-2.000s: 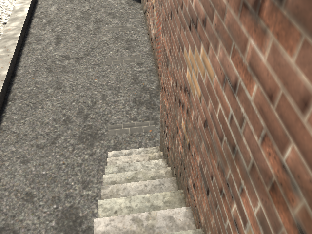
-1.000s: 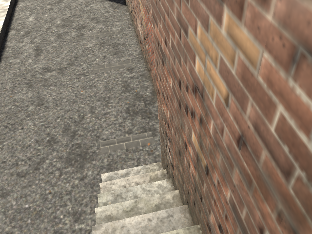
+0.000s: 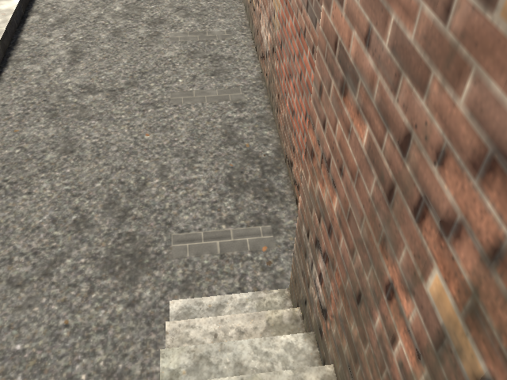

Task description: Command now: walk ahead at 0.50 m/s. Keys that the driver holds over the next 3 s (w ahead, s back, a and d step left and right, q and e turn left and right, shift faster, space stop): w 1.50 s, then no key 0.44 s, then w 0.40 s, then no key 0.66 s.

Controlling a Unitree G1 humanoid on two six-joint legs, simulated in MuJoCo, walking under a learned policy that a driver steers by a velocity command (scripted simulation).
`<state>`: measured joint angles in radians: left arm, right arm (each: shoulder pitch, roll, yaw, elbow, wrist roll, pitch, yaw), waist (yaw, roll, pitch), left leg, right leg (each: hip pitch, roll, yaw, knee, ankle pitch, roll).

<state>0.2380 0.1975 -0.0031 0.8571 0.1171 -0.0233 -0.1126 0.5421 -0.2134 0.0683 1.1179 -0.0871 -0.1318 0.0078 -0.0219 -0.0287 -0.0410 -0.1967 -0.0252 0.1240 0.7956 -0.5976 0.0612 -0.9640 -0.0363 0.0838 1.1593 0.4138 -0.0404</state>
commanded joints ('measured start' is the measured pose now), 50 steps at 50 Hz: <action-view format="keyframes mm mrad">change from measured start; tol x64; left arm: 1 -60 31 28 33 -115 18 78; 50 191 117 2 -31 14 -55 -15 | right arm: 1 26 -115 -41 -15 154 3 -6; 50 -115 -247 -67 -166 62 14 -3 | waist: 1 -8 -9 112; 50 82 -144 111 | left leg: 1 -39 180 -197 -173 391 90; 13 -865 -124 -173 1465 -208 -53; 30 281 146 -119 -639 919 73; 32 801 413 -506 26 2065 366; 39 -598 187 -374 -198 471 233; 50 -88 -4 -263 652 443 95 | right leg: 1 136 -2 -144 -376 284 -33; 7 56 -26 -44 -592 -129 25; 14 1613 -297 288 -468 444 -434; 20 -48 -17 70 -514 -646 -248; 27 -36 -36 165 -180 -833 -167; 31 -114 248 21 1232 -1228 29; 42 88 -44 -4 -152 178 24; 50 701 93 -208 -1046 -183 3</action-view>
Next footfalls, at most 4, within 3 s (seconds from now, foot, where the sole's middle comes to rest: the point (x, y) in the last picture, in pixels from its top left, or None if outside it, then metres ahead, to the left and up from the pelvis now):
0.22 right None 0.23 -0.10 -0.93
0.60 left None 0.46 0.10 -1.12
1.02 right None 0.74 -0.08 -1.32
1.42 left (216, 361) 0.97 0.15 -1.51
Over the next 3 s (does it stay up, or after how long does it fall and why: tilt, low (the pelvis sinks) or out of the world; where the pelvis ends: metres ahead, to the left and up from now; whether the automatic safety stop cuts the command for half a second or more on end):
stays up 1.43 0.11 -1.18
